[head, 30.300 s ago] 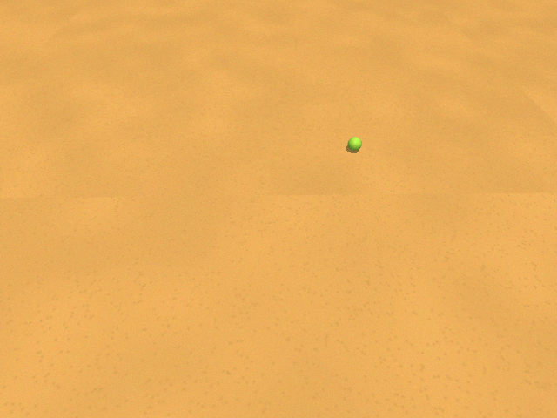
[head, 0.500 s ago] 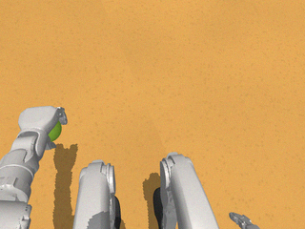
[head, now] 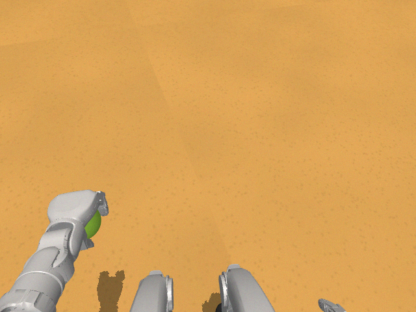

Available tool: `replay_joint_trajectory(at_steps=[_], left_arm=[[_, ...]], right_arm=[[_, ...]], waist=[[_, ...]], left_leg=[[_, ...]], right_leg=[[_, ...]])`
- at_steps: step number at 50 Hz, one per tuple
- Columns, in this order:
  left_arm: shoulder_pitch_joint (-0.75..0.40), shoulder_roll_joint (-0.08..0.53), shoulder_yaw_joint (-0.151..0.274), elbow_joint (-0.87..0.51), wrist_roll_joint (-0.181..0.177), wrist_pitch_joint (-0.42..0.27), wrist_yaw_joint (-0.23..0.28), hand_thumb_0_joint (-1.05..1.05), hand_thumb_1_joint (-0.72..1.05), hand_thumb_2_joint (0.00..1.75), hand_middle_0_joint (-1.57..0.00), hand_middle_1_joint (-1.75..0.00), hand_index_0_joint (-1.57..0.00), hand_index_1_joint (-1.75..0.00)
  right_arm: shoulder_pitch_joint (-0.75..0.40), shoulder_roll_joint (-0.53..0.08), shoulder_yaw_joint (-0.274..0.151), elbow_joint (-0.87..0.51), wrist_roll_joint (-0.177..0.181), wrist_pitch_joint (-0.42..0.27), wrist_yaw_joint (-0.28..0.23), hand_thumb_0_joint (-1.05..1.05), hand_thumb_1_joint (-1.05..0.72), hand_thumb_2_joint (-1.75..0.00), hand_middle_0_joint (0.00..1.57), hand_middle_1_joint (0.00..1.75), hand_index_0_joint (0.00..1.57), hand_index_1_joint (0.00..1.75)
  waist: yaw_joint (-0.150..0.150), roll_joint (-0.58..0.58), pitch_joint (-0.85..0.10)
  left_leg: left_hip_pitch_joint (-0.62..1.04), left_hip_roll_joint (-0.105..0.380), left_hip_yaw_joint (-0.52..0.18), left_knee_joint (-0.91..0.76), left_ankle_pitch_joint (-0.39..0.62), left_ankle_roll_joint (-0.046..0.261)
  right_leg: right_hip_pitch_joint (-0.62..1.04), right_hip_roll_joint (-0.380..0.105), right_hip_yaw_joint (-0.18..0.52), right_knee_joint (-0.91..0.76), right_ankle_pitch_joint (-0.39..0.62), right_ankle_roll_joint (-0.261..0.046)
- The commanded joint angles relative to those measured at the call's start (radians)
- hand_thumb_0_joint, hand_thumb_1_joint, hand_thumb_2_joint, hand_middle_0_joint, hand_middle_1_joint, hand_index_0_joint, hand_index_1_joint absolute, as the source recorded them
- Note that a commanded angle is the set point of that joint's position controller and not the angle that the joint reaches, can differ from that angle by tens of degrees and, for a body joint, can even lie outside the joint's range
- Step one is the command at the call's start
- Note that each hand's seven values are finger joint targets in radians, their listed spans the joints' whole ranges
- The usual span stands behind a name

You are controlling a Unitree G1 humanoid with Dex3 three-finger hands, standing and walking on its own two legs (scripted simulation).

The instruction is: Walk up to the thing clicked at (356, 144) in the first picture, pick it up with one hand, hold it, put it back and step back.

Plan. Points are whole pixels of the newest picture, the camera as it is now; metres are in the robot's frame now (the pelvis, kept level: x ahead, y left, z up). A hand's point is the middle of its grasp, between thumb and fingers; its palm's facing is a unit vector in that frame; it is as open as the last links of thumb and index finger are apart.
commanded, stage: lift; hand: left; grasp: from above
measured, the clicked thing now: (81, 221) +0.36 +0.25 -0.11
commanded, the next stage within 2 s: hold in 0.62 s
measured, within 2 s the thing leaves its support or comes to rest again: neither
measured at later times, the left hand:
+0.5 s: hand (70, 196) +0.36 +0.22 +0.02, palm faces -0.45 -0.08 -0.89, open 8.9 cm
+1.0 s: hand (62, 172) +0.37 +0.22 +0.08, palm faces -0.44 -0.07 -0.89, open 8.9 cm
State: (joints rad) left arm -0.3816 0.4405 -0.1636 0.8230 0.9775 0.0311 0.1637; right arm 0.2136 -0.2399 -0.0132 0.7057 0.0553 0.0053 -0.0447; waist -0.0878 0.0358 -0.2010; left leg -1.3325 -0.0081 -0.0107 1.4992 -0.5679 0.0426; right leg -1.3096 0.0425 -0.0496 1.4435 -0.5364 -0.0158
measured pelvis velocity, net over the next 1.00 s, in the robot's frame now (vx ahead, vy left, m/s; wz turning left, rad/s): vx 0.06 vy -0.01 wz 0.00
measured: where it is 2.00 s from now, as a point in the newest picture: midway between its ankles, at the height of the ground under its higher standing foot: outside the picture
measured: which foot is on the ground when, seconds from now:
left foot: down 0.00-1.00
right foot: down 0.00-1.00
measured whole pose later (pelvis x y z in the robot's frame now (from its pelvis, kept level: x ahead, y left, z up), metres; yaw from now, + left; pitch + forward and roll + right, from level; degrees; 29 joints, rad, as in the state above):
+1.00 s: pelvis +0.06 -0.01 +0.15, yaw +0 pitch +8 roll -1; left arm -0.30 0.39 -0.21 0.81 0.99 0.00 0.12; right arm 0.26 -0.27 -0.04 0.72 0.06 0.01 -0.04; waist -0.05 0.03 -0.07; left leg -0.49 -0.01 0.01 0.71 -0.35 0.03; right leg -0.49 0.04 0.01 0.68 -0.32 -0.02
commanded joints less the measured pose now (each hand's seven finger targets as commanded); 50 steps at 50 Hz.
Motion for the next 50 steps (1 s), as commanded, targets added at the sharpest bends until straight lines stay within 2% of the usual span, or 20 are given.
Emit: replay_joint_trajectory(at_steps=[1, 2, 4, 6, 7, 9, 10, 12, 14, 19, 21, 25, 26, 31, 33, 37, 40, 43, 47, 50], left_arm=[[-0.315, 0.200, 0.067, -0.168, 0.000, -0.011, 0.029, 0.00, 0.38, 0.89, -0.85, -0.78, -0.84, -0.80], [-0.305, 0.182, 0.054, -0.158, 0.003, -0.017, 0.027, 0.00, 0.37, 0.87, -0.83, -0.79, -0.82, -0.80], [-0.315, 0.190, 0.053, -0.164, 0.006, -0.032, 0.026, 0.00, 0.33, 0.87, -0.81, -0.79, -0.79, -0.80], [-0.303, 0.175, 0.045, -0.164, 0.011, -0.037, 0.028, 0.00, 0.30, 0.84, -0.78, -0.79, -0.77, -0.80], [-0.286, 0.181, 0.053, -0.158, 0.012, -0.037, 0.033, 0.00, 0.32, 0.87, -0.78, -0.82, -0.77, -0.82], [-0.316, 0.166, 0.044, -0.176, 0.008, -0.039, 0.038, 0.00, 0.34, 0.88, -0.80, -0.82, -0.79, -0.83], [-0.300, 0.185, 0.053, -0.156, 0.016, -0.036, 0.040, 0.00, 0.35, 0.88, -0.81, -0.83, -0.80, -0.84], [-0.275, 0.146, 0.037, -0.140, 0.017, -0.028, 0.045, 0.00, 0.37, 0.90, -0.81, -0.84, -0.81, -0.85], [-0.265, 0.160, 0.047, -0.143, 0.017, -0.017, 0.054, 0.00, 0.40, 0.92, -0.84, -0.84, -0.83, -0.85], [-0.270, 0.155, 0.043, -0.155, 0.008, -0.003, 0.049, 0.00, 0.44, 0.95, -0.87, -0.85, -0.86, -0.86], [-0.257, 0.167, 0.056, -0.148, 0.010, -0.001, 0.051, 0.00, 0.46, 0.94, -0.89, -0.83, -0.88, -0.84], [-0.243, 0.135, 0.034, -0.160, 0.003, 0.001, 0.040, 0.00, 0.46, 0.88, -0.88, -0.82, -0.88, -0.82], [-0.242, 0.144, 0.046, -0.171, -0.002, -0.001, 0.039, 0.00, 0.46, 0.89, -0.87, -0.84, -0.87, -0.84], [-0.250, 0.146, 0.041, -0.176, -0.005, -0.009, 0.030, 0.00, 0.48, 0.93, -0.89, -0.84, -0.89, -0.85], [-0.242, 0.148, 0.042, -0.172, 0.001, -0.010, 0.028, 0.00, 0.50, 0.94, -0.91, -0.86, -0.91, -0.86], [-0.260, 0.160, 0.049, -0.196, 0.003, -0.017, 0.023, 0.00, 0.50, 0.94, -0.90, -0.86, -0.90, -0.86], [-0.248, 0.158, 0.038, -0.169, 0.018, -0.021, 0.017, 0.00, 0.49, 0.89, -0.89, -0.83, -0.90, -0.82], [-0.265, 0.164, 0.047, -0.193, 0.011, -0.026, 0.009, 0.00, 0.49, 0.90, -0.88, -0.85, -0.89, -0.84], [-0.250, 0.165, 0.047, -0.196, 0.015, -0.024, -0.003, 0.00, 0.50, 0.90, -0.89, -0.84, -0.90, -0.83], [-0.236, 0.158, 0.039, -0.195, 0.011, -0.028, -0.017, 0.00, 0.52, 0.91, -0.91, -0.82, -0.92, -0.82]], right_arm=[[0.058, -0.160, -0.056, -0.072, 0.001, -0.035, -0.028, 0.00, -0.92, -0.91, 0.20, 0.30, 0.20, 0.30], [0.060, -0.156, -0.056, -0.069, 0.000, -0.039, -0.030, 0.00, -0.92, -0.91, 0.20, 0.30, 0.20, 0.30], [0.054, -0.156, -0.056, -0.071, 0.000, -0.046, -0.031, 0.00, -0.92, -0.91, 0.20, 0.30, 0.20, 0.30], [0.069, -0.155, -0.056, -0.064, -0.002, -0.053, -0.030, 0.00, -0.92, -0.91, 0.20, 0.30, 0.20, 0.30], [0.064, -0.157, -0.057, -0.069, -0.003, -0.056, -0.029, 0.00, -0.92, -0.91, 0.20, 0.30, 0.20, 0.30], [0.071, -0.158, -0.056, -0.069, -0.005, -0.058, -0.026, 0.00, -0.92, -0.91, 0.20, 0.30, 0.20, 0.30], [0.068, -0.162, -0.059, -0.067, -0.005, -0.058, -0.025, 0.00, -0.92, -0.91, 0.20, 0.30, 0.20, 0.30], [0.081, -0.158, -0.058, -0.060, -0.007, -0.057, -0.023, 0.00, -0.91, -0.91, 0.20, 0.30, 0.20, 0.30], [0.083, -0.159, -0.060, -0.063, -0.006, -0.055, -0.021, 0.00, -0.91, -0.91, 0.20, 0.30, 0.20, 0.30], [0.094, -0.160, -0.062, -0.056, -0.005, -0.052, -0.019, 0.00, -0.91, -0.91, 0.20, 0.30, 0.20, 0.30], [0.091, -0.163, -0.064, -0.061, -0.008, -0.050, -0.018, 0.00, -0.91, -0.91, 0.20, 0.30, 0.20, 0.30], [0.091, -0.158, -0.065, -0.067, -0.007, -0.046, -0.015, 0.00, -0.91, -0.91, 0.20, 0.30, 0.20, 0.30], [0.091, -0.161, -0.068, -0.071, -0.006, -0.047, -0.015, 0.00, -0.91, -0.91, 0.20, 0.30, 0.20, 0.30], [0.082, -0.158, -0.070, -0.072, -0.004, -0.043, -0.016, 0.00, -0.91, -0.90, 0.20, 0.30, 0.20, 0.30], [0.087, -0.159, -0.071, -0.069, -0.004, -0.040, -0.015, 0.00, -0.91, -0.91, 0.20, 0.30, 0.20, 0.30], [0.078, -0.164, -0.076, -0.070, -0.004, -0.036, -0.014, 0.00, -0.91, -0.90, 0.20, 0.30, 0.20, 0.30], [0.068, -0.163, -0.073, -0.077, 0.000, -0.029, -0.014, 0.00, -0.91, -0.90, 0.20, 0.30, 0.20, 0.30], [0.065, -0.165, -0.078, -0.076, -0.002, -0.029, -0.012, 0.00, -0.90, -0.90, 0.20, 0.30, 0.20, 0.30], [0.057, -0.165, -0.077, -0.079, 0.001, -0.024, -0.009, 0.00, -0.90, -0.90, 0.20, 0.30, 0.20, 0.30], [0.053, -0.170, -0.081, -0.088, 0.002, -0.021, -0.008, 0.00, -0.90, -0.90, 0.20, 0.30, 0.20, 0.30]], waist=[[-0.012, 0.065, -0.305], [-0.015, 0.062, -0.279], [-0.008, 0.060, -0.261], [-0.003, 0.056, -0.263], [0.012, 0.063, -0.266], [0.005, 0.068, -0.260], [0.014, 0.075, -0.254], [0.014, 0.060, -0.250], [0.025, 0.066, -0.235], [0.016, 0.032, -0.228], [0.022, 0.030, -0.218], [0.029, 0.026, -0.193], [0.031, 0.026, -0.204], [0.022, 0.010, -0.174], [0.028, -0.005, -0.189], [0.031, 0.028, -0.191], [0.028, -0.013, -0.147], [0.037, 0.028, -0.171], [0.042, 0.006, -0.161], [0.036, -0.007, -0.140]], left_leg=[[0.407, 0.000, -0.052, -0.373, 0.037, -0.021], [0.417, -0.001, -0.050, -0.389, 0.036, -0.022], [0.455, -0.006, -0.041, -0.426, 0.026, -0.020], [0.501, -0.005, -0.039, -0.455, 0.087, -0.024], [0.530, -0.003, -0.040, -0.478, 0.098, -0.025], [0.585, 0.005, -0.048, -0.526, 0.117, -0.029], [0.616, 0.007, -0.044, -0.547, 0.130, -0.032], [0.646, 0.009, -0.047, -0.571, 0.188, -0.034], [0.682, 0.007, -0.039, -0.609, 0.207, -0.035], [0.763, 0.001, -0.019, -0.650, 0.333, -0.031], [0.797, 0.001, -0.013, -0.677, 0.350, -0.032], [0.837, -0.003, -0.011, -0.726, 0.374, -0.032], [0.855, -0.003, -0.011, -0.737, 0.385, -0.034], [0.893, -0.011, 0.007, -0.774, 0.411, -0.026], [0.906, -0.011, 0.006, -0.780, 0.455, -0.023], [0.970, -0.010, 0.005, -0.810, 0.499, -0.027], [0.941, -0.019, 0.015, -0.832, 0.465, -0.021], [1.002, -0.015, 0.010, -0.847, 0.511, -0.026], [1.000, -0.018, 0.016, -0.863, 0.545, -0.021], [1.030, -0.015, 0.013, -0.876, 0.554, -0.020]], right_leg=[[0.277, 0.025, 0.029, -0.315, 0.041, -0.020], [0.287, 0.025, 0.034, -0.341, 0.035, -0.021], [0.336, 0.025, 0.046, -0.391, 0.019, -0.022], [0.388, 0.026, 0.044, -0.421, 0.067, -0.025], [0.410, 0.025, 0.043, -0.436, 0.081, -0.024], [0.442, 0.026, 0.036, -0.461, 0.109, -0.023], [0.454, 0.027, 0.034, -0.472, 0.123, -0.025], [0.488, 0.028, 0.033, -0.499, 0.170, -0.025], [0.538, 0.026, 0.037, -0.538, 0.187, -0.025], [0.640, 0.022, 0.048, -0.607, 0.295, -0.021], [0.669, 0.020, 0.046, -0.636, 0.308, -0.021], [0.728, 0.017, 0.055, -0.690, 0.329, -0.019], [0.742, 0.017, 0.056, -0.700, 0.337, -0.019], [0.810, 0.009, 0.070, -0.763, 0.379, -0.010], [0.844, 0.008, 0.076, -0.775, 0.423, -0.005], [0.860, 0.009, 0.074, -0.801, 0.445, -0.008], [0.903, 0.003, 0.085, -0.831, 0.442, 0.000], [0.899, 0.006, 0.079, -0.837, 0.458, -0.007], [0.949, 0.004, 0.085, -0.852, 0.508, -0.002], [0.946, 0.007, 0.080, -0.868, 0.504, -0.004]])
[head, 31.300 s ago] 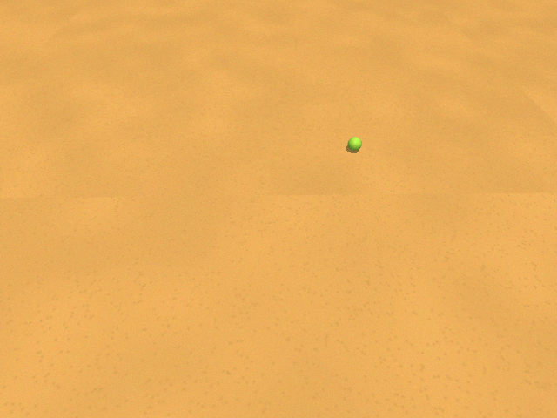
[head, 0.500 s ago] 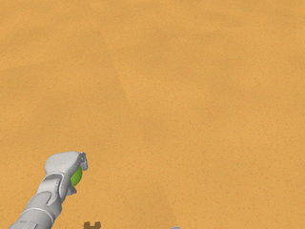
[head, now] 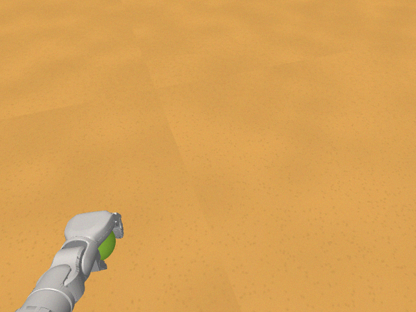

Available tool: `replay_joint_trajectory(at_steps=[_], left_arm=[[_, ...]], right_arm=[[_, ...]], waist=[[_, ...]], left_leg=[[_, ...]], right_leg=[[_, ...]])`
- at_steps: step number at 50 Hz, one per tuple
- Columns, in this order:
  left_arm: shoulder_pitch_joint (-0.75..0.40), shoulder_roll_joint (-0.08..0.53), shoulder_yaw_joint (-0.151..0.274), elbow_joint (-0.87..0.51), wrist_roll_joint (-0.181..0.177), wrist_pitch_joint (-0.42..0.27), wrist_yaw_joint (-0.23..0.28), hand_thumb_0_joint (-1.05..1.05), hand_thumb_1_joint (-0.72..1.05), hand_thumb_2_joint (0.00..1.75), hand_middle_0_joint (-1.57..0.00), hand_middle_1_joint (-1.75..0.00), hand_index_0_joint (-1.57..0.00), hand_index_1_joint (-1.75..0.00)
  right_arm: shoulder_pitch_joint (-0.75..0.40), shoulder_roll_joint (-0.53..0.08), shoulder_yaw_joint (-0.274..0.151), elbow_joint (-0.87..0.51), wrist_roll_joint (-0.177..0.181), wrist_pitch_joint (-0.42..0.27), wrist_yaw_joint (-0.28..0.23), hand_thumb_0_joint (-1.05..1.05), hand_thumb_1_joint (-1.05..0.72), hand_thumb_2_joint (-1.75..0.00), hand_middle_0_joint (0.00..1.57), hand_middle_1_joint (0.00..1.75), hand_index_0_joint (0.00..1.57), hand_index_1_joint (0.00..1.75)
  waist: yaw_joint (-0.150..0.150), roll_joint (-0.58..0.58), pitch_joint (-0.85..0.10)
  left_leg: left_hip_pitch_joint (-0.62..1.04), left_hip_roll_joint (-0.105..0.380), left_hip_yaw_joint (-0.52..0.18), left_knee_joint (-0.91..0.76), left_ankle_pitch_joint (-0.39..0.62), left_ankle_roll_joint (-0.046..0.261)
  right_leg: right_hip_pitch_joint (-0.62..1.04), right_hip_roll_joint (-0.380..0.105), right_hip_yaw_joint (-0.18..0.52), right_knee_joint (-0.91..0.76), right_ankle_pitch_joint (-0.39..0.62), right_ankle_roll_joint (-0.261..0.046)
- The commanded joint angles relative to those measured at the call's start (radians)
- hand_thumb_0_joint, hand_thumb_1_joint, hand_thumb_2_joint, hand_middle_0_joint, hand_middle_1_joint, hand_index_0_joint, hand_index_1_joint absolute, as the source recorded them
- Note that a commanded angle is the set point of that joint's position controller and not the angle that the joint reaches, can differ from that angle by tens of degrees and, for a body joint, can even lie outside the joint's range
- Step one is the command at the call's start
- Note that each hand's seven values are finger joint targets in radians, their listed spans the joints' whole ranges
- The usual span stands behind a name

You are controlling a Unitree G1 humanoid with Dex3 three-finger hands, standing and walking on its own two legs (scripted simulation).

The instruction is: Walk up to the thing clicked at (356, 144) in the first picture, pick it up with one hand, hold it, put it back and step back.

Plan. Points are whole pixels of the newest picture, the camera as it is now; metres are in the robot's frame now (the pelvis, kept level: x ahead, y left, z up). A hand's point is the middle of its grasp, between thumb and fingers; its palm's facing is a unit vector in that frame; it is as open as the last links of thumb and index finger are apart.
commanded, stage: hold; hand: left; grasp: from above
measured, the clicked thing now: (96, 242) +0.33 +0.23 -0.08
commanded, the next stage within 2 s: crouch in 1.62 s
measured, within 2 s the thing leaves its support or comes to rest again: neither
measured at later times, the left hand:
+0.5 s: hand (90, 250) +0.29 +0.22 -0.04, palm faces -0.45 -0.06 -0.89, open 8.9 cm
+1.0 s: hand (89, 251) +0.28 +0.22 -0.02, palm faces -0.45 -0.06 -0.89, open 8.9 cm
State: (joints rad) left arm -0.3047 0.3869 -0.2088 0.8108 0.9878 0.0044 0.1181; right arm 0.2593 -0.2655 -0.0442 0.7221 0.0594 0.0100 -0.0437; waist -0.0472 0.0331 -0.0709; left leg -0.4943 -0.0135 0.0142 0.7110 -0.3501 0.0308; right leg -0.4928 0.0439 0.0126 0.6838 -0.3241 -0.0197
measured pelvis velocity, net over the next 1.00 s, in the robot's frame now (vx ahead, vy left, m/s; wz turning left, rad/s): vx -0.01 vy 0.00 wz -0.01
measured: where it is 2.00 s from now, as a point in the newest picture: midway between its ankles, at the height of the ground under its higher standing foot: outside the picture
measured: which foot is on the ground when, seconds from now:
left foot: down 0.00-1.00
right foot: down 0.00-1.00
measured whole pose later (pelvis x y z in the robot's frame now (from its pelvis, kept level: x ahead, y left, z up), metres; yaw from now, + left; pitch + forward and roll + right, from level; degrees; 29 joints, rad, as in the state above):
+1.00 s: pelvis -0.01 +0.00 +0.02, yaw +0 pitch +1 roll +0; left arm -0.24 0.40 -0.23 0.65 0.96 -0.01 -0.01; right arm 0.21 -0.27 -0.02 0.69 0.08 0.04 -0.06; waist -0.01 0.05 -0.01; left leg -0.29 -0.02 0.03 0.51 -0.25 0.03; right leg -0.30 0.03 0.03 0.51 -0.23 -0.02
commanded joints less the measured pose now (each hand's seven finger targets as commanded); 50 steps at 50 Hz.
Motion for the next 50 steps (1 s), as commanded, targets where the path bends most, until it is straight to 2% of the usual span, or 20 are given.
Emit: replay_joint_trajectory(at_steps=[1, 3, 4, 6, 9, 12, 15, 18, 20, 21, 23, 24, 26, 30, 33, 39, 43, 50], left_arm=[[-0.318, 0.222, 0.090, -0.201, -0.001, -0.005, 0.023, 0.00, 0.51, 0.90, -0.90, -0.82, -0.91, -0.82], [-0.316, 0.229, 0.099, -0.203, 0.003, -0.006, 0.018, 0.00, 0.51, 0.93, -0.89, -0.85, -0.90, -0.85], [-0.313, 0.216, 0.089, -0.213, 0.003, -0.007, 0.013, 0.00, 0.51, 0.92, -0.89, -0.84, -0.90, -0.84], [-0.323, 0.225, 0.094, -0.236, 0.000, -0.008, 0.009, 0.00, 0.53, 0.88, -0.89, -0.85, -0.91, -0.83], [-0.301, 0.216, 0.087, -0.212, -0.002, -0.007, -0.001, 0.00, 0.49, 0.92, -0.88, -0.84, -0.89, -0.83], [-0.315, 0.232, 0.096, -0.242, -0.004, -0.010, -0.009, 0.00, 0.49, 0.92, -0.87, -0.87, -0.88, -0.85], [-0.320, 0.231, 0.095, -0.260, -0.008, -0.011, -0.020, 0.00, 0.48, 0.94, -0.87, -0.87, -0.88, -0.86], [-0.315, 0.234, 0.096, -0.268, 0.000, -0.014, -0.029, 0.00, 0.49, 0.96, -0.88, -0.87, -0.88, -0.87], [-0.298, 0.218, 0.084, -0.252, -0.008, -0.014, -0.034, 0.00, 0.51, 0.97, -0.89, -0.89, -0.90, -0.88], [-0.328, 0.223, 0.088, -0.279, -0.012, -0.017, -0.036, 0.00, 0.50, 0.98, -0.87, -0.90, -0.88, -0.89], [-0.310, 0.229, 0.094, -0.275, -0.010, -0.018, -0.038, 0.00, 0.50, 0.96, -0.87, -0.91, -0.89, -0.90], [-0.301, 0.225, 0.089, -0.263, -0.004, -0.015, -0.040, 0.00, 0.49, 0.96, -0.87, -0.90, -0.88, -0.88], [-0.293, 0.232, 0.096, -0.283, -0.010, -0.018, -0.044, 0.00, 0.50, 0.97, -0.88, -0.89, -0.89, -0.89], [-0.310, 0.236, 0.099, -0.303, -0.007, -0.022, -0.045, 0.00, 0.48, 0.98, -0.86, -0.92, -0.88, -0.91], [-0.320, 0.241, 0.103, -0.315, -0.004, -0.019, -0.047, 0.00, 0.49, 0.97, -0.86, -0.94, -0.87, -0.92], [-0.303, 0.234, 0.103, -0.321, -0.013, -0.016, -0.052, 0.00, 0.47, 0.97, -0.83, -0.95, -0.86, -0.93], [-0.292, 0.233, 0.095, -0.347, -0.020, -0.014, -0.072, 0.00, 0.50, 0.99, -0.87, -0.93, -0.88, -0.92], [-0.283, 0.229, 0.092, -0.387, -0.030, -0.012, -0.094, 0.00, 0.47, 0.95, -0.83, -0.94, -0.85, -0.91]], right_arm=[[0.007, -0.148, -0.052, -0.109, -0.001, -0.026, -0.009, 0.00, -0.90, -0.90, 0.20, 0.30, 0.20, 0.30], [0.003, -0.145, -0.050, -0.112, 0.000, -0.022, -0.009, 0.00, -0.90, -0.90, 0.20, 0.30, 0.20, 0.30], [0.000, -0.143, -0.050, -0.113, 0.000, -0.022, -0.009, 0.00, -0.90, -0.90, 0.20, 0.30, 0.20, 0.30], [-0.007, -0.144, -0.048, -0.118, 0.000, -0.021, -0.010, 0.00, -0.90, -0.90, 0.20, 0.30, 0.20, 0.30], [-0.015, -0.146, -0.047, -0.130, 0.003, -0.017, -0.008, 0.00, -0.90, -0.90, 0.20, 0.30, 0.20, 0.30], [-0.024, -0.143, -0.045, -0.138, 0.004, -0.013, -0.010, 0.00, -0.90, -0.90, 0.20, 0.30, 0.20, 0.30], [-0.021, -0.145, -0.044, -0.138, 0.006, -0.014, -0.011, 0.00, -0.90, -0.90, 0.20, 0.30, 0.20, 0.30], [-0.027, -0.144, -0.044, -0.140, 0.006, -0.011, -0.012, 0.00, -0.90, -0.90, 0.20, 0.30, 0.20, 0.30], [-0.037, -0.143, -0.040, -0.147, 0.008, -0.008, -0.012, 0.00, -0.91, -0.90, 0.20, 0.30, 0.20, 0.30], [-0.042, -0.141, -0.039, -0.150, 0.007, -0.009, -0.013, 0.00, -0.91, -0.90, 0.20, 0.30, 0.20, 0.30], [-0.051, -0.143, -0.038, -0.153, 0.009, -0.008, -0.014, 0.00, -0.90, -0.90, 0.20, 0.30, 0.20, 0.30], [-0.050, -0.142, -0.038, -0.152, 0.009, -0.008, -0.014, 0.00, -0.90, -0.90, 0.20, 0.30, 0.20, 0.30], [-0.064, -0.141, -0.037, -0.156, 0.009, -0.007, -0.015, 0.00, -0.90, -0.90, 0.20, 0.30, 0.20, 0.30], [-0.072, -0.141, -0.034, -0.157, 0.009, -0.007, -0.014, 0.00, -0.91, -0.90, 0.20, 0.30, 0.20, 0.30], [-0.074, -0.138, -0.032, -0.156, 0.009, -0.007, -0.017, 0.00, -0.90, -0.90, 0.20, 0.30, 0.20, 0.30], [-0.092, -0.134, -0.028, -0.159, 0.011, -0.008, -0.018, 0.00, -0.91, -0.90, 0.20, 0.30, 0.20, 0.30], [-0.106, -0.133, -0.026, -0.166, 0.017, -0.007, -0.022, 0.00, -0.90, -0.90, 0.20, 0.30, 0.20, 0.30], [-0.121, -0.126, -0.017, -0.172, 0.019, -0.004, -0.028, 0.00, -0.90, -0.90, 0.20, 0.30, 0.20, 0.30]], waist=[[-0.004, 0.004, -0.280], [0.007, 0.013, -0.276], [0.005, 0.015, -0.270], [0.004, 0.012, -0.272], [0.007, -0.005, -0.233], [0.016, -0.003, -0.232], [0.012, 0.013, -0.258], [0.022, 0.005, -0.252], [0.018, -0.005, -0.207], [0.017, 0.010, -0.214], [0.027, 0.011, -0.201], [0.018, 0.004, -0.195], [0.029, 0.008, -0.199], [0.027, 0.012, -0.190], [0.032, 0.019, -0.205], [0.034, 0.000, -0.191], [0.041, 0.001, -0.196], [0.043, 0.005, -0.182]], left_leg=[[0.204, -0.009, -0.012, -0.095, 0.336, -0.010], [0.200, -0.011, -0.010, -0.105, 0.334, -0.010], [0.211, -0.010, -0.009, -0.110, 0.335, -0.011], [0.223, -0.007, -0.012, -0.118, 0.343, -0.010], [0.218, -0.005, -0.017, -0.142, 0.322, -0.011], [0.222, -0.007, -0.013, -0.161, 0.291, -0.009], [0.263, 0.000, -0.013, -0.167, 0.339, -0.009], [0.264, -0.002, -0.013, -0.176, 0.346, -0.008], [0.255, -0.001, -0.013, -0.198, 0.301, -0.009], [0.261, 0.000, -0.014, -0.202, 0.282, -0.011], [0.260, -0.002, -0.012, -0.217, 0.253, -0.011], [0.263, -0.001, -0.012, -0.219, 0.255, -0.010], [0.276, 0.001, -0.016, -0.225, 0.263, -0.012], [0.288, 0.004, -0.022, -0.243, 0.229, -0.015], [0.299, 0.004, -0.020, -0.244, 0.255, -0.014], [0.294, -0.004, -0.009, -0.257, 0.227, -0.008], [0.313, -0.004, -0.006, -0.265, 0.259, -0.008], [0.324, -0.004, -0.001, -0.281, 0.260, -0.006]], right_leg=[[0.135, 0.006, 0.016, -0.110, 0.287, -0.002], [0.144, 0.004, 0.020, -0.116, 0.291, -0.002], [0.142, 0.007, 0.019, -0.121, 0.286, -0.004], [0.149, 0.008, 0.019, -0.126, 0.293, -0.004], [0.159, 0.008, 0.015, -0.142, 0.271, -0.006], [0.177, 0.005, 0.019, -0.160, 0.251, -0.005], [0.179, 0.008, 0.018, -0.157, 0.279, -0.007], [0.201, 0.007, 0.017, -0.169, 0.289, -0.007], [0.192, 0.006, 0.016, -0.184, 0.251, -0.009], [0.191, 0.006, 0.018, -0.188, 0.234, -0.009], [0.195, 0.003, 0.019, -0.200, 0.211, -0.009], [0.193, 0.003, 0.020, -0.202, 0.212, -0.010], [0.204, 0.002, 0.017, -0.206, 0.215, -0.010], [0.204, 0.002, 0.018, -0.218, 0.184, -0.010], [0.212, 0.000, 0.020, -0.222, 0.208, -0.010], [0.238, -0.005, 0.025, -0.246, 0.187, -0.005], [0.253, -0.004, 0.025, -0.248, 0.215, -0.005], [0.265, -0.005, 0.027, -0.266, 0.216, -0.006]])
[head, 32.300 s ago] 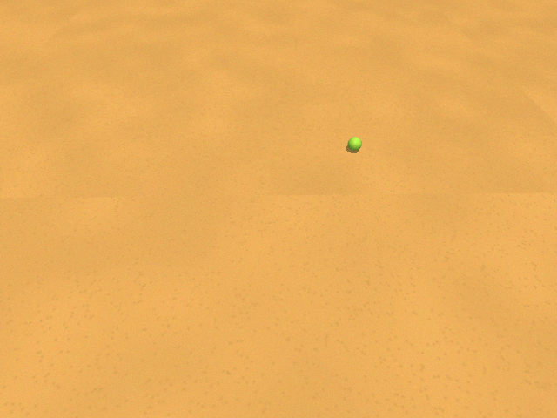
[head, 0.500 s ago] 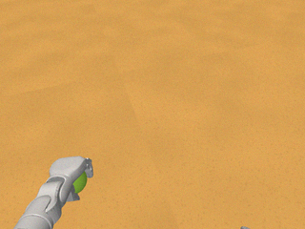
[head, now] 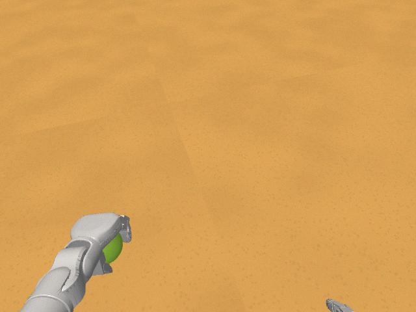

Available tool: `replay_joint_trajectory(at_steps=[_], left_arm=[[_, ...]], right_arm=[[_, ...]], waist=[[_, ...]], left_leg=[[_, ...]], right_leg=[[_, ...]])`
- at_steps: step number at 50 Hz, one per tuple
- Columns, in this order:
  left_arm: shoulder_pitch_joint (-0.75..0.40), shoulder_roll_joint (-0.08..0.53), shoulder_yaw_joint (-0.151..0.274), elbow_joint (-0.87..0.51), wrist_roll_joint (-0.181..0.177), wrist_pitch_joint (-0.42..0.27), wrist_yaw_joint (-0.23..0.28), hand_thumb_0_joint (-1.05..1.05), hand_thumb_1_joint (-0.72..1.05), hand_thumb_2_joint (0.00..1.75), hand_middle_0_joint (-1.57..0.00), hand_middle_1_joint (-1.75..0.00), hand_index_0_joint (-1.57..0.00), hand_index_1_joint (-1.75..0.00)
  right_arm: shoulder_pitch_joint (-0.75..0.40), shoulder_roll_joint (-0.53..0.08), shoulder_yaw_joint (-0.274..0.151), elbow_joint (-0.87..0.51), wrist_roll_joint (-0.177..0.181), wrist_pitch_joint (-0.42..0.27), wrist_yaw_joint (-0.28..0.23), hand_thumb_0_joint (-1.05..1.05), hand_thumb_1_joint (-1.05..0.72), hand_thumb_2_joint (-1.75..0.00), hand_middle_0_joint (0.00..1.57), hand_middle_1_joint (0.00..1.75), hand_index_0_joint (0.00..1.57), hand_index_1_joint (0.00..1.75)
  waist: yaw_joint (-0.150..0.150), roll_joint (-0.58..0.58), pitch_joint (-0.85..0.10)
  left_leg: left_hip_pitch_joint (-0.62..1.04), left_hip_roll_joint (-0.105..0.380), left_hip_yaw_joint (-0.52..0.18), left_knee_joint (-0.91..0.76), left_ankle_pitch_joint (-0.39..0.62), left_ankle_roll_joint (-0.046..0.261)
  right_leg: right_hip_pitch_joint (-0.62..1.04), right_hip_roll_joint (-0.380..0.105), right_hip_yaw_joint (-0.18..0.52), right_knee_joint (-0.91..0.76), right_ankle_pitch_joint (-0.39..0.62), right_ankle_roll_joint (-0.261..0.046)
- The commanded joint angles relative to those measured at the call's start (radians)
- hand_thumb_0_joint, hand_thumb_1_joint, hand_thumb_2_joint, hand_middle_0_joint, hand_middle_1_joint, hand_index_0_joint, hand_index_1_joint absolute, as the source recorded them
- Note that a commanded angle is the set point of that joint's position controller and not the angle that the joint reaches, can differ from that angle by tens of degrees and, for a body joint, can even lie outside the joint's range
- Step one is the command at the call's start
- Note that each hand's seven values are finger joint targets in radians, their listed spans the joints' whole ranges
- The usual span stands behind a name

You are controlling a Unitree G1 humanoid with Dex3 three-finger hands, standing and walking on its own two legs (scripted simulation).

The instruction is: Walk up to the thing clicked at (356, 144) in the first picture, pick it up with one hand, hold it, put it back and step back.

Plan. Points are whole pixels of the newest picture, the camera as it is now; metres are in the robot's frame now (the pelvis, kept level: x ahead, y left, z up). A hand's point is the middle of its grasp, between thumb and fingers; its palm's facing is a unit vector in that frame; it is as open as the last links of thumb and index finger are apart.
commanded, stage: hold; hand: left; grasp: from above
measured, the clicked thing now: (103, 245) +0.31 +0.23 -0.05
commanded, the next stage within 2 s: crouch in 0.62 s
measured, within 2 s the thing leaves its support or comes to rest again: neither
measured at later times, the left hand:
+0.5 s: hand (107, 248) +0.30 +0.21 -0.04, palm faces -0.44 -0.07 -0.89, open 8.9 cm
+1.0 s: hand (110, 258) +0.29 +0.22 -0.08, palm faces -0.45 -0.06 -0.89, open 9.1 cm
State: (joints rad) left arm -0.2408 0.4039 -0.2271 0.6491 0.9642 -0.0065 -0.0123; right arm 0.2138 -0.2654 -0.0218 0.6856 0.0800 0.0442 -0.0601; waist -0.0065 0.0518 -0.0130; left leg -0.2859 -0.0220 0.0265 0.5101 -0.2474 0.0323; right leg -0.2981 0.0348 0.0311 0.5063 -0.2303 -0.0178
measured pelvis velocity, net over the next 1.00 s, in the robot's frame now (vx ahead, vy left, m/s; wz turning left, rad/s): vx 0.01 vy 0.00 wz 0.02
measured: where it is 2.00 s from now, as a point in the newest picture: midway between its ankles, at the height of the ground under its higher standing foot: outside the picture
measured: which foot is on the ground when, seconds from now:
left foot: down 0.00-1.00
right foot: down 0.00-1.00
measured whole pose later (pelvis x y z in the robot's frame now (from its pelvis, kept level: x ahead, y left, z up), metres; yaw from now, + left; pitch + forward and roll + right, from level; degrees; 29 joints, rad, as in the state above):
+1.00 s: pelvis +0.01 +0.00 +0.00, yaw +1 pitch +3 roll +0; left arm -0.25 0.36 -0.24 0.77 1.02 0.00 0.13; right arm 0.20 -0.26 -0.03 0.67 0.07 0.07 -0.04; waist -0.02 0.03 -0.01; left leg -0.33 -0.03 0.01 0.54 -0.26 0.03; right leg -0.34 0.03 0.02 0.53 -0.25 -0.02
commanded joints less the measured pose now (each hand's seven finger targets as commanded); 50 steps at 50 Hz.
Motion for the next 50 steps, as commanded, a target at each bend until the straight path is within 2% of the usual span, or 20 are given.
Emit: replay_joint_trajectory(at_steps=[1, 6, 9, 14, 16, 19, 22, 25, 28, 29, 31, 34, 35, 36, 37, 38, 40, 43, 46, 50], left_arm=[[-0.322, 0.204, 0.105, -0.194, -0.005, 0.002, 0.035, 0.00, 0.47, 0.95, -0.84, -0.92, -0.86, -0.90], [-0.309, 0.191, 0.101, -0.195, 0.002, 0.010, 0.045, 0.00, 0.46, 0.97, -0.84, -0.92, -0.85, -0.90], [-0.357, 0.225, 0.124, -0.221, 0.011, 0.008, 0.052, 0.00, 0.44, 0.95, -0.81, -0.94, -0.83, -0.92], [-0.368, 0.204, 0.110, -0.218, 0.016, 0.008, 0.060, 0.00, 0.44, 0.96, -0.82, -0.94, -0.84, -0.92], [-0.354, 0.216, 0.126, -0.221, 0.019, 0.010, 0.066, 0.00, 0.45, 0.98, -0.83, -0.94, -0.85, -0.93], [-0.341, 0.183, 0.095, -0.193, 0.009, 0.016, 0.063, 0.00, 0.45, 0.98, -0.83, -0.95, -0.85, -0.93], [-0.291, 0.201, 0.116, -0.158, 0.009, 0.018, 0.060, 0.00, 0.47, 0.99, -0.86, -0.93, -0.87, -0.92], [-0.304, 0.183, 0.088, -0.185, 0.014, 0.012, 0.048, 0.00, 0.47, 0.95, -0.83, -0.94, -0.86, -0.92], [-0.306, 0.221, 0.126, -0.211, 0.010, 0.006, 0.049, 0.00, 0.50, 0.97, -0.86, -0.92, -0.88, -0.90], [-0.315, 0.202, 0.111, -0.217, 0.006, 0.004, 0.048, 0.00, 0.49, 0.99, -0.87, -0.92, -0.88, -0.91], [-0.339, 0.210, 0.115, -0.192, 0.015, 0.003, 0.057, 0.00, 0.50, 0.97, -0.87, -0.92, -0.88, -0.90], [-0.311, 0.213, 0.130, -0.177, 0.022, 0.005, 0.072, 0.00, 0.49, 0.97, -0.85, -0.93, -0.87, -0.91], [-0.305, 0.207, 0.128, -0.186, 0.018, 0.005, 0.073, 0.00, 0.50, 1.00, -0.87, -0.95, -0.89, -0.93], [-0.331, 0.183, 0.098, -0.208, 0.018, 0.005, 0.072, 0.00, 0.54, 0.93, -0.86, -1.00, -0.91, -0.96], [-0.326, 0.184, 0.099, -0.218, 0.021, 0.007, 0.073, 0.00, 0.46, 0.87, -0.78, -0.94, -0.83, -0.90], [-0.312, 0.189, 0.104, -0.198, 0.022, 0.010, 0.076, 0.00, 0.38, 0.92, -0.76, -0.90, -0.78, -0.88], [-0.278, 0.169, 0.094, -0.185, 0.020, 0.012, 0.079, 0.00, 0.28, 0.92, -0.69, -0.89, -0.71, -0.88], [-0.252, 0.140, 0.079, -0.119, 0.036, 0.014, 0.104, 0.00, 0.24, 0.87, -0.66, -0.87, -0.68, -0.85], [-0.266, 0.123, 0.075, -0.051, 0.056, 0.010, 0.161, 0.00, 0.22, 0.85, -0.66, -0.84, -0.67, -0.83], [-0.365, 0.124, 0.072, 0.054, 0.094, 0.004, 0.239, 0.00, 0.24, 0.88, -0.67, -0.88, -0.68, -0.86]], right_arm=[[-0.079, -0.127, -0.039, -0.136, -0.001, -0.036, -0.012, 0.00, -0.90, -0.90, 0.20, 0.30, 0.20, 0.30], [-0.092, -0.123, -0.037, -0.147, -0.001, -0.031, -0.010, 0.00, -0.90, -0.90, 0.20, 0.30, 0.20, 0.30], [-0.086, -0.124, -0.037, -0.141, -0.004, -0.029, -0.011, 0.00, -0.91, -0.90, 0.20, 0.30, 0.20, 0.30], [-0.080, -0.124, -0.042, -0.127, -0.005, -0.028, -0.012, 0.00, -0.90, -0.90, 0.20, 0.30, 0.20, 0.30], [-0.071, -0.124, -0.046, -0.122, -0.005, -0.026, -0.011, 0.00, -0.90, -0.90, 0.20, 0.30, 0.20, 0.30], [-0.078, -0.123, -0.046, -0.120, -0.006, -0.025, -0.010, 0.00, -0.90, -0.90, 0.20, 0.30, 0.20, 0.30], [-0.081, -0.123, -0.047, -0.125, -0.004, -0.021, -0.009, 0.00, -0.90, -0.90, 0.20, 0.30, 0.20, 0.30], [-0.078, -0.120, -0.047, -0.125, -0.002, -0.019, -0.010, 0.00, -0.90, -0.90, 0.20, 0.30, 0.20, 0.30], [-0.078, -0.121, -0.048, -0.129, -0.001, -0.016, -0.011, 0.00, -0.90, -0.90, 0.20, 0.30, 0.20, 0.30], [-0.071, -0.123, -0.049, -0.131, -0.002, -0.015, -0.010, 0.00, -0.90, -0.90, 0.20, 0.30, 0.20, 0.30], [-0.071, -0.126, -0.047, -0.124, -0.004, -0.014, -0.012, 0.00, -0.90, -0.90, 0.20, 0.30, 0.20, 0.30], [-0.068, -0.128, -0.051, -0.128, -0.004, -0.013, -0.009, 0.00, -0.90, -0.90, 0.20, 0.30, 0.20, 0.30], [-0.072, -0.127, -0.052, -0.131, -0.004, -0.012, -0.008, 0.00, -0.90, -0.90, 0.20, 0.30, 0.20, 0.30], [-0.073, -0.128, -0.052, -0.134, -0.006, -0.013, -0.005, 0.00, -0.93, -0.92, 0.20, 0.30, 0.20, 0.30], [-0.069, -0.129, -0.055, -0.134, -0.006, -0.014, -0.004, 0.00, -0.89, -0.90, 0.20, 0.30, 0.20, 0.30], [-0.075, -0.127, -0.053, -0.134, -0.005, -0.012, -0.005, 0.00, -0.89, -0.90, 0.20, 0.30, 0.20, 0.30], [-0.065, -0.128, -0.056, -0.134, -0.004, -0.010, -0.003, 0.00, -0.89, -0.90, 0.20, 0.30, 0.20, 0.30], [-0.052, -0.127, -0.057, -0.126, -0.006, -0.006, -0.001, 0.00, -0.89, -0.90, 0.20, 0.30, 0.20, 0.30], [-0.038, -0.126, -0.055, -0.120, -0.012, -0.001, 0.006, 0.00, -0.89, -0.90, 0.20, 0.30, 0.20, 0.30], [-0.005, -0.138, -0.063, -0.093, -0.028, 0.002, 0.022, 0.00, -0.89, -0.90, 0.20, 0.30, 0.20, 0.30]], waist=[[0.000, -0.025, -0.218], [-0.001, -0.046, -0.197], [0.003, -0.019, -0.228], [-0.012, -0.026, -0.258], [0.001, -0.018, -0.282], [-0.010, -0.045, -0.252], [0.005, -0.038, -0.227], [-0.005, -0.047, -0.248], [0.015, -0.020, -0.259], [-0.002, -0.031, -0.262], [-0.007, -0.028, -0.240], [0.007, -0.021, -0.238], [0.009, -0.019, -0.232], [-0.004, -0.022, -0.237], [0.004, -0.016, -0.248], [0.006, -0.020, -0.234], [-0.005, -0.047, -0.247], [-0.013, -0.071, -0.205], [-0.027, -0.083, -0.178], [-0.042, -0.063, -0.207]], left_leg=[[0.113, 0.006, -0.017, -0.084, 0.158, -0.008], [0.105, 0.002, -0.016, -0.090, 0.133, -0.006], [0.115, 0.003, -0.018, -0.088, 0.148, -0.007], [0.152, 0.002, -0.016, -0.077, 0.200, -0.007], [0.153, -0.002, -0.012, -0.073, 0.225, -0.006], [0.145, -0.002, -0.014, -0.076, 0.217, -0.004], [0.127, -0.001, -0.016, -0.084, 0.202, -0.006], [0.137, -0.004, -0.013, -0.075, 0.226, -0.001], [0.139, -0.005, -0.013, -0.077, 0.244, -0.005], [0.148, -0.003, -0.012, -0.075, 0.248, -0.004], [0.144, -0.001, -0.014, -0.078, 0.241, -0.005], [0.140, 0.001, -0.017, -0.080, 0.244, -0.011], [0.138, 0.000, -0.018, -0.082, 0.235, -0.010], [0.148, 0.003, -0.021, -0.083, 0.229, -0.012], [0.151, 0.003, -0.022, -0.085, 0.235, -0.013], [0.142, 0.003, -0.023, -0.086, 0.227, -0.012], [0.148, 0.000, -0.017, -0.076, 0.249, -0.006], [0.120, -0.002, -0.017, -0.065, 0.243, -0.004], [0.073, -0.004, -0.016, -0.039, 0.207, -0.008], [-0.024, 0.000, -0.022, 0.065, 0.166, -0.017]], right_leg=[[0.066, 0.005, 0.005, -0.088, 0.120, -0.009], [0.063, 0.001, 0.008, -0.101, 0.099, -0.006], [0.070, 0.001, 0.008, -0.097, 0.112, -0.007], [0.079, 0.002, 0.008, -0.088, 0.163, -0.006], [0.096, -0.001, 0.008, -0.088, 0.187, -0.006], [0.092, -0.003, 0.006, -0.097, 0.188, -0.001], [0.092, -0.003, 0.003, -0.100, 0.167, -0.005], [0.095, -0.006, 0.005, -0.098, 0.202, 0.000], [0.115, -0.005, 0.005, -0.096, 0.213, -0.003], [0.108, -0.003, 0.006, -0.096, 0.220, -0.004], [0.098, -0.001, 0.003, -0.097, 0.210, -0.005], [0.094, 0.001, -0.001, -0.091, 0.203, -0.009], [0.097, 0.000, -0.002, -0.096, 0.194, -0.009], [0.089, 0.001, -0.002, -0.096, 0.189, -0.010], [0.096, 0.000, -0.003, -0.095, 0.191, -0.011], [0.094, 0.000, -0.004, -0.099, 0.183, -0.010], [0.098, -0.001, -0.003, -0.095, 0.210, -0.006], [0.069, -0.003, -0.007, -0.087, 0.210, -0.004], [0.019, -0.005, -0.010, -0.064, 0.174, -0.006], [-0.100, 0.000, -0.017, 0.034, 0.130, -0.011]])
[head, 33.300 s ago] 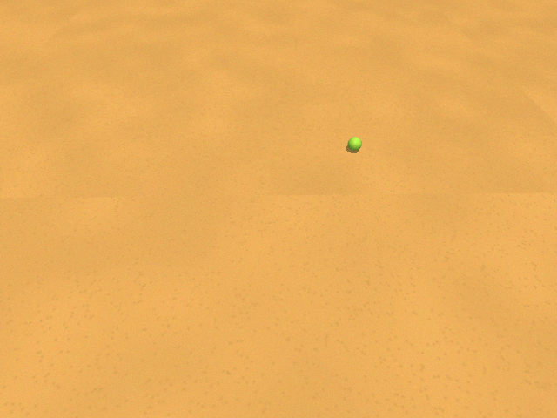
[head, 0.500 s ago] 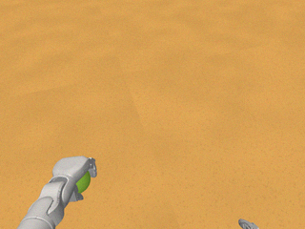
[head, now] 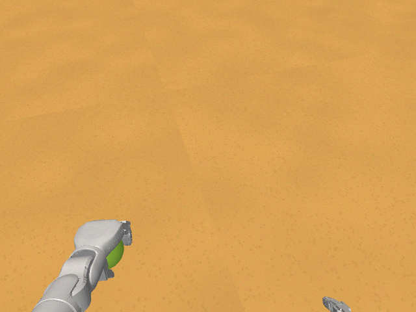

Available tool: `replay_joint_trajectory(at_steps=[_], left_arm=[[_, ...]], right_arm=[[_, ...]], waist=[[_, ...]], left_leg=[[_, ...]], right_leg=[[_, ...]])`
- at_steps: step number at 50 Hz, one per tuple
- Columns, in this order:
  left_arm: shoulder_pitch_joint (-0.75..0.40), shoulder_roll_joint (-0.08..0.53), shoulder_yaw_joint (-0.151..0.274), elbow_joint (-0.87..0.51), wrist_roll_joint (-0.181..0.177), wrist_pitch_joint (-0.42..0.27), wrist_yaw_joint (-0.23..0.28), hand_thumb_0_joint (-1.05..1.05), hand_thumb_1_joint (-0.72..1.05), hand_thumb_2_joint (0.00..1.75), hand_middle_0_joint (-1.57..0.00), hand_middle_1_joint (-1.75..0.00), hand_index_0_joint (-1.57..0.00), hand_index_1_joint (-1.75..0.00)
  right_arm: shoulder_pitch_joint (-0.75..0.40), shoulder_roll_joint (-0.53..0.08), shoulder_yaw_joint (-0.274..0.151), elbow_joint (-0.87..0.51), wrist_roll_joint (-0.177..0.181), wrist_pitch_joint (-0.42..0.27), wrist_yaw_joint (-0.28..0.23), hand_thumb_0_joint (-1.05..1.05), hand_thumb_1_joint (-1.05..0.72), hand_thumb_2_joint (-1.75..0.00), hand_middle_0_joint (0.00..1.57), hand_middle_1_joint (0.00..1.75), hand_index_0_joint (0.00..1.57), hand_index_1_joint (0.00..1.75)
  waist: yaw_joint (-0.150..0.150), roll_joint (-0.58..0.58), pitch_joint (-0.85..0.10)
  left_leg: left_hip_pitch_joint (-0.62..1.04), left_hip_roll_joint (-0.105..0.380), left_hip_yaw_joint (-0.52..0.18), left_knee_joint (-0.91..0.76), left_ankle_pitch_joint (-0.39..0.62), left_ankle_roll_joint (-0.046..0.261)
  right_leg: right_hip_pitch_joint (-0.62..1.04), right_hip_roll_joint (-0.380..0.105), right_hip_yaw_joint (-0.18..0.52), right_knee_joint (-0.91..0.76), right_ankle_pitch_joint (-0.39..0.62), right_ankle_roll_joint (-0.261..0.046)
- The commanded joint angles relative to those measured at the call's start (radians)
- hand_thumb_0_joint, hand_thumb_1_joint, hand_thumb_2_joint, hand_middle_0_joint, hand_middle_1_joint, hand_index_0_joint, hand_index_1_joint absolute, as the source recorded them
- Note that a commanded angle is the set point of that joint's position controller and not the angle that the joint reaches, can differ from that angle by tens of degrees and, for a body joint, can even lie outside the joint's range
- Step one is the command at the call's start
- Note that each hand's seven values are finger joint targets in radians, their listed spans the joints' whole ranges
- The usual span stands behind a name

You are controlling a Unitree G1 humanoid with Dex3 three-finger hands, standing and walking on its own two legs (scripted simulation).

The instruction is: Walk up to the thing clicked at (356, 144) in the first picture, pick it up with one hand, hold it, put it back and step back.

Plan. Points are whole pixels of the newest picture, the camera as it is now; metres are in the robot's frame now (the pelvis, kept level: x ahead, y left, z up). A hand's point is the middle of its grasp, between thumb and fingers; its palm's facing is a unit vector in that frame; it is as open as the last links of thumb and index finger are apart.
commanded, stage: crouch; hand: left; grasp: from above
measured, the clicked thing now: (104, 250) +0.30 +0.22 -0.09
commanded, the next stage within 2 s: lower in 1.74 s
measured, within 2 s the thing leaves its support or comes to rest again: neither
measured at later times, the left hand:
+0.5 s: hand (135, 271) +0.33 +0.21 -0.32, palm faces -0.42 +0.03 -0.91, open 9.0 cm
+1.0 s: hand (147, 282) +0.35 +0.21 -0.49, palm faces -0.46 -0.03 -0.89, open 9.0 cm
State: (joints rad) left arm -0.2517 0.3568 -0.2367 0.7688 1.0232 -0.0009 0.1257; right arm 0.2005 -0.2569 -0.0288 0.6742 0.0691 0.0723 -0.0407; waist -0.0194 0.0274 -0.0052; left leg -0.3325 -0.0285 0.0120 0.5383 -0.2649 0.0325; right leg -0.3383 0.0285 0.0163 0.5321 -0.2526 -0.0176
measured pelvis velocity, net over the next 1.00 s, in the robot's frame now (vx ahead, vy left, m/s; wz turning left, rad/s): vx -0.07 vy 0.00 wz -0.02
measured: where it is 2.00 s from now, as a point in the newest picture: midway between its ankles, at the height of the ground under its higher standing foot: outside the picture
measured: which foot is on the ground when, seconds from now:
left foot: down 0.00-1.00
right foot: down 0.00-1.00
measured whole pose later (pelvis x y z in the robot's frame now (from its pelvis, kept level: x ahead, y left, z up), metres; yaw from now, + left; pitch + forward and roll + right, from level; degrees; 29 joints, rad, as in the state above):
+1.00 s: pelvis -0.07 +0.00 -0.31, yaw -1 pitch +39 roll -4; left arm -0.79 0.46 -0.03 1.34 1.19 -0.10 0.47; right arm 0.15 -0.25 -0.03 0.76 -0.09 -0.08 0.07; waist -0.17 0.02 -0.19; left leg -2.00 -0.02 -0.02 2.00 -0.68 0.03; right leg -1.97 0.02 -0.09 1.95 -0.66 -0.04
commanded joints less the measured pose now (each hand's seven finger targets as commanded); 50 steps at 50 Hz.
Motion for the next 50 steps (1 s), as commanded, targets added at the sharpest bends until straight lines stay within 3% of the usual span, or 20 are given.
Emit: replay_joint_trajectory(at_steps=[1, 5, 10, 13, 17, 19, 21, 23, 24, 25, 27, 29, 30, 31, 33, 35, 41, 44, 49, 50], left_arm=[[-0.392, 0.167, 0.079, -0.043, 0.043, -0.003, 0.116, 0.00, 0.25, 0.86, -0.66, -0.89, -0.69, -0.86], [-0.475, 0.147, 0.084, 0.032, 0.086, -0.031, 0.181, 0.00, 0.23, 0.90, -0.65, -0.92, -0.67, -0.90], [-0.592, 0.163, 0.109, 0.125, 0.136, -0.045, 0.267, 0.00, 0.26, 0.87, -0.62, -1.01, -0.67, -0.96], [-0.585, 0.155, 0.119, 0.230, 0.131, -0.039, 0.290, 0.00, 0.32, 0.88, -0.66, -1.01, -0.71, -0.96], [-0.628, 0.195, 0.148, 0.219, 0.125, -0.027, 0.303, 0.00, 0.39, 0.92, -0.72, -1.02, -0.77, -0.97], [-0.689, 0.192, 0.146, 0.216, 0.121, -0.018, 0.305, 0.00, 0.43, 0.99, -0.77, -1.03, -0.80, -1.00], [-0.716, 0.232, 0.170, 0.250, 0.123, -0.011, 0.311, 0.00, 0.46, 1.01, -0.79, -1.05, -0.83, -1.02], [-0.708, 0.238, 0.175, 0.288, 0.116, -0.009, 0.309, 0.00, 0.43, 1.02, -0.77, -1.06, -0.81, -1.02], [-0.740, 0.238, 0.176, 0.303, 0.118, -0.013, 0.308, 0.00, 0.42, 1.04, -0.77, -1.07, -0.80, -1.04], [-0.768, 0.252, 0.184, 0.281, 0.114, -0.018, 0.306, 0.00, 0.41, 1.03, -0.76, -1.06, -0.79, -1.03], [-0.766, 0.254, 0.187, 0.324, 0.112, -0.029, 0.301, 0.00, 0.42, 1.02, -0.77, -1.05, -0.80, -1.02], [-0.811, 0.275, 0.193, 0.295, 0.115, -0.055, 0.301, 0.00, 0.43, 1.04, -0.78, -1.05, -0.81, -1.02], [-0.814, 0.260, 0.186, 0.310, 0.117, -0.063, 0.299, 0.00, 0.47, 1.01, -0.80, -1.06, -0.84, -1.02], [-0.820, 0.273, 0.193, 0.293, 0.115, -0.072, 0.304, 0.00, 0.48, 1.02, -0.81, -1.05, -0.85, -1.01], [-0.856, 0.273, 0.197, 0.302, 0.127, -0.085, 0.316, 0.00, 0.48, 1.05, -0.82, -1.05, -0.85, -1.02], [-0.872, 0.314, 0.213, 0.299, 0.141, -0.098, 0.336, 0.00, 0.46, 1.06, -0.81, -1.05, -0.84, -1.02], [-0.856, 0.300, 0.227, 0.390, 0.168, -0.095, 0.381, 0.00, 0.42, 1.06, -0.79, -1.03, -0.82, -1.00], [-0.867, 0.280, 0.224, 0.414, 0.166, -0.092, 0.391, 0.00, 0.41, 1.07, -0.79, -1.02, -0.81, -1.00], [-0.836, 0.295, 0.246, 0.420, 0.156, -0.101, 0.385, 0.00, 0.40, 1.04, -0.78, -1.00, -0.80, -0.98], [-0.844, 0.291, 0.240, 0.430, 0.156, -0.104, 0.385, 0.00, 0.40, 1.04, -0.78, -1.00, -0.80, -0.98]], right_arm=[[0.017, -0.147, -0.059, -0.072, -0.023, -0.028, 0.006, 0.00, -0.89, -0.90, 0.20, 0.30, 0.20, 0.30], [0.068, -0.152, -0.075, -0.048, -0.042, -0.047, 0.019, 0.00, -0.89, -0.90, 0.20, 0.30, 0.20, 0.30], [0.094, -0.164, -0.085, -0.044, -0.059, -0.067, 0.026, 0.00, -0.90, -0.90, 0.20, 0.30, 0.20, 0.30], [0.110, -0.175, -0.091, -0.032, -0.069, -0.082, 0.022, 0.00, -0.90, -0.90, 0.20, 0.30, 0.20, 0.30], [0.120, -0.176, -0.099, -0.034, -0.077, -0.095, 0.015, 0.00, -0.89, -0.90, 0.20, 0.30, 0.20, 0.30], [0.125, -0.180, -0.100, -0.026, -0.081, -0.100, 0.012, 0.00, -0.90, -0.90, 0.20, 0.30, 0.20, 0.30], [0.128, -0.181, -0.100, -0.018, -0.086, -0.105, 0.010, 0.00, -0.90, -0.90, 0.20, 0.30, 0.20, 0.30], [0.126, -0.180, -0.099, -0.017, -0.093, -0.113, 0.010, 0.00, -0.90, -0.90, 0.20, 0.30, 0.20, 0.30], [0.129, -0.183, -0.096, -0.009, -0.100, -0.118, 0.011, 0.00, -0.90, -0.90, 0.20, 0.30, 0.20, 0.30], [0.129, -0.184, -0.100, -0.009, -0.101, -0.121, 0.011, 0.00, -0.90, -0.90, 0.20, 0.30, 0.20, 0.30], [0.124, -0.185, -0.094, -0.004, -0.108, -0.129, 0.014, 0.00, -0.90, -0.90, 0.20, 0.30, 0.20, 0.30], [0.118, -0.189, -0.093, -0.003, -0.111, -0.136, 0.019, 0.00, -0.90, -0.90, 0.20, 0.30, 0.20, 0.30], [0.124, -0.187, -0.091, 0.007, -0.116, -0.140, 0.023, 0.00, -0.90, -0.90, 0.20, 0.30, 0.20, 0.30], [0.124, -0.184, -0.090, 0.004, -0.115, -0.142, 0.026, 0.00, -0.90, -0.90, 0.20, 0.30, 0.20, 0.30], [0.134, -0.195, -0.085, 0.022, -0.123, -0.149, 0.032, 0.00, -0.90, -0.90, 0.20, 0.30, 0.20, 0.30], [0.140, -0.198, -0.081, 0.031, -0.127, -0.152, 0.038, 0.00, -0.90, -0.90, 0.20, 0.30, 0.20, 0.30], [0.157, -0.193, -0.067, 0.062, -0.147, -0.162, 0.070, 0.00, -0.90, -0.90, 0.20, 0.30, 0.20, 0.30], [0.153, -0.186, -0.063, 0.063, -0.157, -0.165, 0.087, 0.00, -0.91, -0.90, 0.20, 0.30, 0.20, 0.30], [0.149, -0.179, -0.063, 0.063, -0.168, -0.163, 0.110, 0.00, -0.91, -0.90, 0.20, 0.30, 0.20, 0.30], [0.144, -0.178, -0.063, 0.061, -0.170, -0.164, 0.114, 0.00, -0.91, -0.90, 0.20, 0.30, 0.20, 0.30]], waist=[[-0.041, -0.027, -0.243], [-0.056, 0.005, -0.371], [-0.069, 0.073, -0.502], [-0.076, 0.059, -0.545], [-0.060, 0.079, -0.664], [-0.079, 0.083, -0.703], [-0.091, 0.046, -0.719], [-0.097, 0.027, -0.710], [-0.115, 0.032, -0.697], [-0.107, 0.039, -0.727], [-0.121, 0.034, -0.715], [-0.125, 0.067, -0.763], [-0.141, 0.060, -0.767], [-0.131, 0.067, -0.793], [-0.145, 0.103, -0.817], [-0.138, 0.130, -0.856], [-0.151, 0.165, -0.862], [-0.166, 0.159, -0.844], [-0.149, 0.165, -0.866], [-0.156, 0.164, -0.856]], left_leg=[[0.004, 0.005, -0.007, 0.078, 0.183, -0.017], [-0.157, 0.008, -0.011, 0.290, 0.174, -0.021], [-0.375, 0.014, -0.023, 0.490, 0.050, -0.024], [-0.514, 0.012, -0.045, 0.600, 0.024, -0.021], [-0.665, 0.003, -0.041, 0.710, -0.061, -0.015], [-0.699, 0.009, -0.059, 0.754, -0.079, -0.017], [-0.801, 0.003, -0.046, 0.816, -0.122, -0.007], [-0.882, -0.003, -0.046, 0.851, -0.200, -0.008], [-0.922, -0.002, -0.050, 0.872, -0.238, -0.007], [-0.937, -0.006, -0.050, 0.887, -0.268, -0.008], [-0.995, -0.009, -0.051, 0.936, -0.316, -0.007], [-1.013, -0.011, -0.062, 0.963, -0.353, -0.009], [-1.025, -0.008, -0.064, 0.988, -0.345, -0.007], [-1.026, -0.010, -0.063, 0.998, -0.354, -0.008], [-1.026, -0.006, -0.072, 1.034, -0.340, -0.012], [-1.031, -0.007, -0.066, 1.066, -0.322, -0.013], [-1.052, -0.005, -0.071, 1.158, -0.215, -0.015], [-1.091, -0.003, -0.069, 1.200, -0.184, -0.013], [-1.132, -0.007, -0.041, 1.278, -0.126, -0.002], [-1.167, -0.008, -0.038, 1.287, -0.134, -0.002]], right_leg=[[-0.097, 0.004, -0.002, 0.044, 0.155, -0.010], [-0.302, 0.007, -0.005, 0.241, 0.135, -0.018], [-0.561, 0.010, -0.016, 0.456, 0.033, -0.026], [-0.694, 0.013, -0.028, 0.587, 0.005, -0.029], [-0.780, 0.009, -0.029, 0.701, -0.057, -0.032], [-0.851, 0.009, -0.038, 0.762, -0.077, -0.035], [-0.873, 0.008, -0.037, 0.798, -0.103, -0.031], [-0.924, 0.007, -0.039, 0.834, -0.175, -0.032], [-0.965, 0.004, -0.040, 0.852, -0.211, -0.031], [-0.976, 0.006, -0.041, 0.868, -0.240, -0.033], [-1.044, 0.003, -0.043, 0.904, -0.293, -0.034], [-1.088, 0.002, -0.046, 0.944, -0.332, -0.036], [-1.108, -0.001, -0.050, 0.962, -0.320, -0.034], [-1.119, 0.001, -0.053, 0.978, -0.332, -0.037], [-1.191, -0.005, -0.059, 1.019, -0.316, -0.036], [-1.209, -0.002, -0.063, 1.048, -0.301, -0.039], [-1.308, -0.007, -0.077, 1.131, -0.219, -0.036], [-1.326, -0.007, -0.081, 1.160, -0.186, -0.033], [-1.293, 0.005, -0.078, 1.202, -0.117, -0.027], [-1.294, 0.004, -0.078, 1.216, -0.115, -0.027]])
